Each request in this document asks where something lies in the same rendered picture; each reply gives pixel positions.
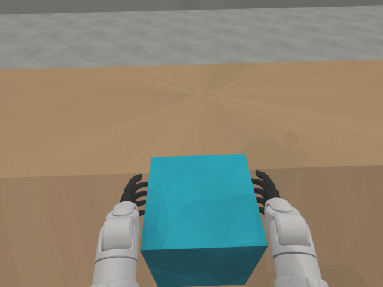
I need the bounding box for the carton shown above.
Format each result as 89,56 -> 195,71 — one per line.
140,154 -> 268,287

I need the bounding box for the robot left hand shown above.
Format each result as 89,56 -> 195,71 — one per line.
120,174 -> 148,216

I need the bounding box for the robot right forearm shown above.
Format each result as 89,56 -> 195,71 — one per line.
264,197 -> 328,287

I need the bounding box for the robot left forearm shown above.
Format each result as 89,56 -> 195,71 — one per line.
90,201 -> 140,287

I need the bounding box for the robot right hand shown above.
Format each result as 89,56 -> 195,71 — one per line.
251,170 -> 280,214

